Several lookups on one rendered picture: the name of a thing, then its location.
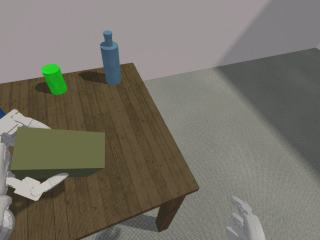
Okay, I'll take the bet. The robot left hand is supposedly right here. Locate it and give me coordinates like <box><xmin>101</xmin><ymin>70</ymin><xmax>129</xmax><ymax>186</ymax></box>
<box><xmin>0</xmin><ymin>109</ymin><xmax>69</xmax><ymax>201</ymax></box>

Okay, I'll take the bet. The left robot forearm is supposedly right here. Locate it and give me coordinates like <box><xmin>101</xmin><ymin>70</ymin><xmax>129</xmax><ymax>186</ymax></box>
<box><xmin>0</xmin><ymin>195</ymin><xmax>15</xmax><ymax>240</ymax></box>

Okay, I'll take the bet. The table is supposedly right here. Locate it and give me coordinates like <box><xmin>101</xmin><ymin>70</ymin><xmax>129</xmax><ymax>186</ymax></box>
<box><xmin>0</xmin><ymin>62</ymin><xmax>200</xmax><ymax>240</ymax></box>

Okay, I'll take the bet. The robot right hand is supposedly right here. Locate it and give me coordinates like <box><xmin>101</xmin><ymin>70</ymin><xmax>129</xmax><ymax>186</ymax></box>
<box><xmin>226</xmin><ymin>195</ymin><xmax>266</xmax><ymax>240</ymax></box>

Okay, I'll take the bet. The sponge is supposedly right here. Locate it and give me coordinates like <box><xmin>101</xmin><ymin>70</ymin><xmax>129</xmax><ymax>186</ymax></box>
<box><xmin>10</xmin><ymin>126</ymin><xmax>105</xmax><ymax>180</ymax></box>

